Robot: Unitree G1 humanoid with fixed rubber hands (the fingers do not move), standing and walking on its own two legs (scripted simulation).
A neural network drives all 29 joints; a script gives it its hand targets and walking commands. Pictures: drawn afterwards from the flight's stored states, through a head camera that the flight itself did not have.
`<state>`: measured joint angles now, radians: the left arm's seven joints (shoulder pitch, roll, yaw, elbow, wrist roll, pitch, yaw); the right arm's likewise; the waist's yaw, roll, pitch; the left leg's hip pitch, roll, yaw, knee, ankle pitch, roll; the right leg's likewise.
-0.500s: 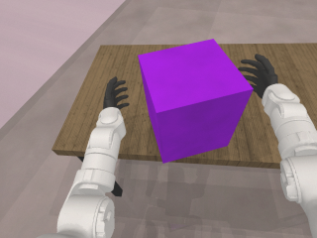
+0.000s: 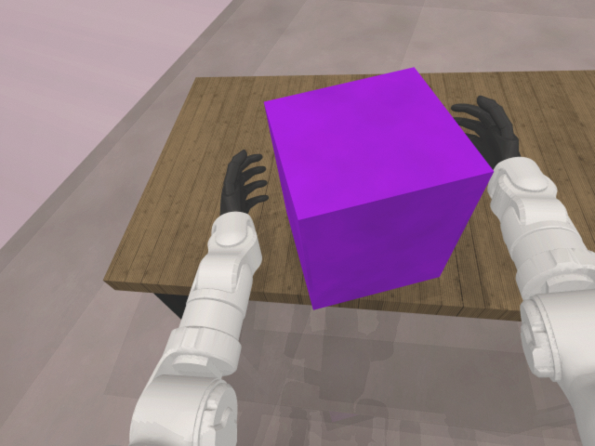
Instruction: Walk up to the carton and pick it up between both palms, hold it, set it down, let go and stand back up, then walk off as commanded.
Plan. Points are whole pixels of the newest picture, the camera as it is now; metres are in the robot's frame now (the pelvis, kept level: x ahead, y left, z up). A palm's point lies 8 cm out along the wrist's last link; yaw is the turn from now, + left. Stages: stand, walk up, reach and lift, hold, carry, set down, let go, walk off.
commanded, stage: reach and lift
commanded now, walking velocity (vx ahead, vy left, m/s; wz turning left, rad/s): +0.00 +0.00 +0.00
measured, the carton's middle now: (359, 197) +0.44 +0.03 +0.04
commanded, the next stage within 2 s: none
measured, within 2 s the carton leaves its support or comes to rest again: leaves its support in 1.78 s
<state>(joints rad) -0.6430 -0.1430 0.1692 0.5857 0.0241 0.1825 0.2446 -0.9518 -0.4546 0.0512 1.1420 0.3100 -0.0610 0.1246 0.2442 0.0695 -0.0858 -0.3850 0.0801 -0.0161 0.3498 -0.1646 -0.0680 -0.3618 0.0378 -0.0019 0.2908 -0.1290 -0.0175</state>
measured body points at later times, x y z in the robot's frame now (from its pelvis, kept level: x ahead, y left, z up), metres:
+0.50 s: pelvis +0.00 -0.01 +0.00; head +0.06 -0.03 +0.44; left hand +0.38 +0.17 +0.09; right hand +0.49 -0.13 +0.10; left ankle -0.01 +0.15 -0.75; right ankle -0.01 -0.11 -0.75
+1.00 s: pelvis -0.01 -0.01 +0.00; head +0.05 -0.03 +0.45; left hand +0.38 +0.18 +0.09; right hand +0.49 -0.11 +0.10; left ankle -0.01 +0.15 -0.75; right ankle -0.01 -0.11 -0.75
